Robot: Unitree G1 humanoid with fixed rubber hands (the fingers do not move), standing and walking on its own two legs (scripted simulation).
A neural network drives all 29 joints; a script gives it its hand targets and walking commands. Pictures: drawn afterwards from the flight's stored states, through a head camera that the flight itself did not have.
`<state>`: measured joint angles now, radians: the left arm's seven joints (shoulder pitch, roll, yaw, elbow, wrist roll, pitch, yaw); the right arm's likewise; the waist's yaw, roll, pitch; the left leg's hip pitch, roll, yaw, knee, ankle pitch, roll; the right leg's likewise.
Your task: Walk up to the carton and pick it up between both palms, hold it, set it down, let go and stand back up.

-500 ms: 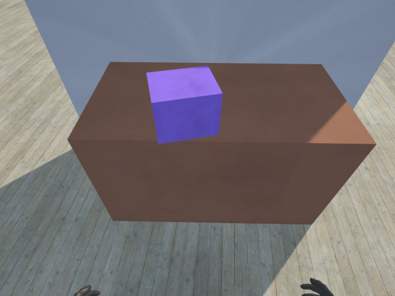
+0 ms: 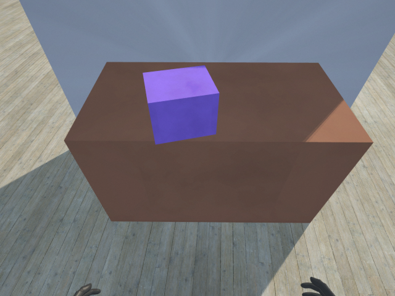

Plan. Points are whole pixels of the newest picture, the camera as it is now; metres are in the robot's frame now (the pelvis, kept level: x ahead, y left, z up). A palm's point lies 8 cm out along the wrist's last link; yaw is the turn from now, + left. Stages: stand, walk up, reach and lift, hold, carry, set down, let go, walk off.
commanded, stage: stand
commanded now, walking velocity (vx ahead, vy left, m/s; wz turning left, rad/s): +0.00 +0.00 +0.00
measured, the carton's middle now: (180, 104) +0.73 +0.05 -0.04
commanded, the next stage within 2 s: none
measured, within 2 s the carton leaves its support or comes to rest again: neither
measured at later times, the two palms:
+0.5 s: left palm out of the picture +0.12 +0.26 -0.09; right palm out of the picture +0.10 -0.26 -0.09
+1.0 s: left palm out of the picture +0.12 +0.26 -0.09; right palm out of the picture +0.09 -0.26 -0.09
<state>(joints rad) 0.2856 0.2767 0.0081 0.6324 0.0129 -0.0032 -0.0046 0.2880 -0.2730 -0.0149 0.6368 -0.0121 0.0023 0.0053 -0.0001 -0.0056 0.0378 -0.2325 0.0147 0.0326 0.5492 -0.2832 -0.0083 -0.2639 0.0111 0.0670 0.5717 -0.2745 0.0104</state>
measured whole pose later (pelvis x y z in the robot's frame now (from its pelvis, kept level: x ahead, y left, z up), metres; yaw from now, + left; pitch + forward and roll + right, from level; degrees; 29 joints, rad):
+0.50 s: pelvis +0.00 +0.00 +0.00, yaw -1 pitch -2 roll +1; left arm 0.28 0.28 0.01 0.63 0.01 0.00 -0.01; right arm 0.30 -0.28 -0.01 0.65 -0.01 0.00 0.00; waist 0.00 -0.01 0.04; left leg -0.23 0.02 0.04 0.55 -0.29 -0.01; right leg -0.27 0.02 0.08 0.57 -0.27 0.01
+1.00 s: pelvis +0.00 +0.00 +0.00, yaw -2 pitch -2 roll +1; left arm 0.28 0.28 0.01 0.64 0.01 0.00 -0.01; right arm 0.30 -0.28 -0.01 0.65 -0.01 0.00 0.00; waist 0.00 -0.01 0.04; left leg -0.23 0.02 0.06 0.54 -0.28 -0.01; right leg -0.27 0.02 0.10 0.57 -0.27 0.02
